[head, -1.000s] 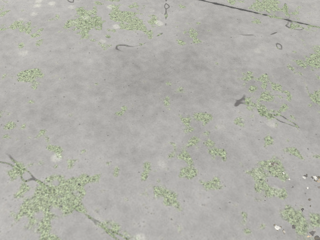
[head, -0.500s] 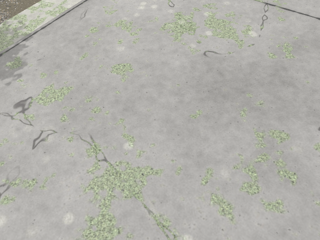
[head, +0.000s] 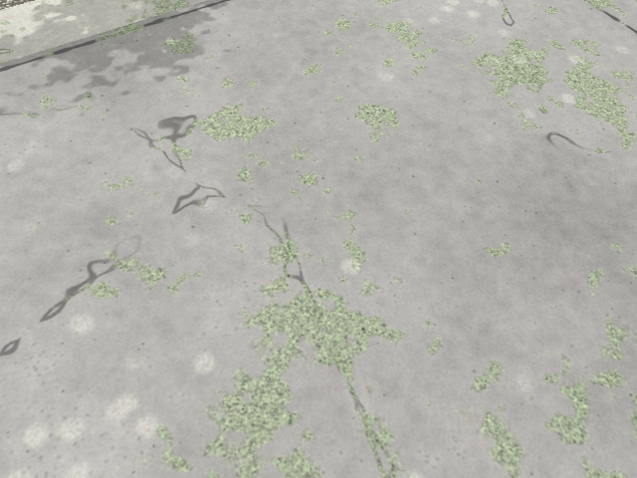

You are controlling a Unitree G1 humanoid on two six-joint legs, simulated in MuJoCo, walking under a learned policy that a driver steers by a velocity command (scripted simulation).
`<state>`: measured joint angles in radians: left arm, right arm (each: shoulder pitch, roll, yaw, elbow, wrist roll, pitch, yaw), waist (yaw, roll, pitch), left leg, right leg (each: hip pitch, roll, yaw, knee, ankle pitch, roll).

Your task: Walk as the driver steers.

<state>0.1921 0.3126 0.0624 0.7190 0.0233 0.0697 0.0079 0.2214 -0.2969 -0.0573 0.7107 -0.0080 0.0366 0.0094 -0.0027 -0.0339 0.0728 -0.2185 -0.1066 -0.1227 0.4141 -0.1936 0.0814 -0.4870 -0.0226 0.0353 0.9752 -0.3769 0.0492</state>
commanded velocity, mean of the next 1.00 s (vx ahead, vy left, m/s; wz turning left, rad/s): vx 0.13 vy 0.00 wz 0.60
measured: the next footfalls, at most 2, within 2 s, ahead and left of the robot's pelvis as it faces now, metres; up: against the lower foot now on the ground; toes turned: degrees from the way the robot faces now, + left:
right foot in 0.24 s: +0.07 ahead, -0.12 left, +0.00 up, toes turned +13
left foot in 0.74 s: +0.00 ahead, +0.09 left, +0.00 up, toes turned +28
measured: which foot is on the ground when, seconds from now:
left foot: down 0.00-0.24, up 0.26-0.72, down 0.74-1.00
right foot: up 0.00-0.22, down 0.24-0.74, up 0.76-1.00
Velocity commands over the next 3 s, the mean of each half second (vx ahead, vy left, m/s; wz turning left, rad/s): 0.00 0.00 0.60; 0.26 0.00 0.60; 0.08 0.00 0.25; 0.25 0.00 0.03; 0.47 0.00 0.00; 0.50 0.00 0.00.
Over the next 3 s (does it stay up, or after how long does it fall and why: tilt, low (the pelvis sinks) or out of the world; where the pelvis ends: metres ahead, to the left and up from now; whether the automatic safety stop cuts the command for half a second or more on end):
stays up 0.72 0.52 -0.01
